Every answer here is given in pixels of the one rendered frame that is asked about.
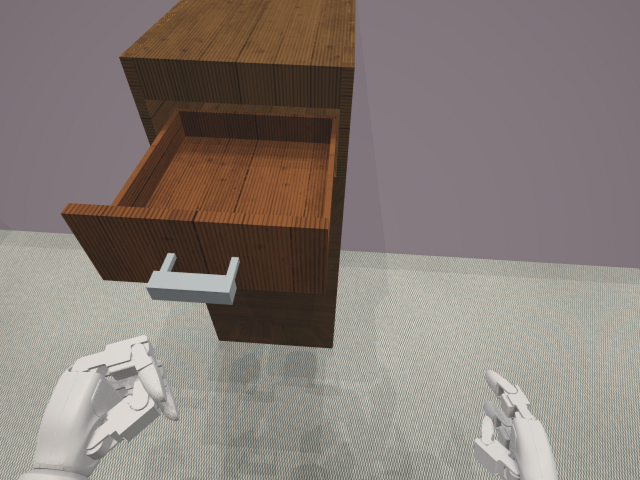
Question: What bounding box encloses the robot left hand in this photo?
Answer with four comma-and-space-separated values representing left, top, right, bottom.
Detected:
33, 335, 180, 478

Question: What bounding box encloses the robot right hand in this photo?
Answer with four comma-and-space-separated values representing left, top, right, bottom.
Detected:
474, 370, 558, 480

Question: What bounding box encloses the handle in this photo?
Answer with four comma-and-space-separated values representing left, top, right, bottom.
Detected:
146, 253, 240, 305

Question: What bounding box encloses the drawer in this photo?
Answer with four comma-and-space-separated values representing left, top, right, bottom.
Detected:
60, 109, 338, 294

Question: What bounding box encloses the cabinet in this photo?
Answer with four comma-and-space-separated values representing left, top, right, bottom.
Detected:
119, 0, 356, 348

